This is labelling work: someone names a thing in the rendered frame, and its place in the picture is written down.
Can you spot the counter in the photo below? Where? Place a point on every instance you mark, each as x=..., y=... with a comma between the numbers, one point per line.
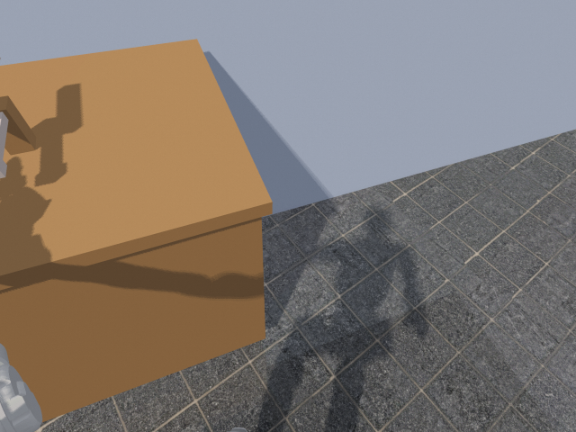
x=130, y=223

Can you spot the robot left upper arm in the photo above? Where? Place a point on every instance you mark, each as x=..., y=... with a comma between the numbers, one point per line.
x=19, y=409

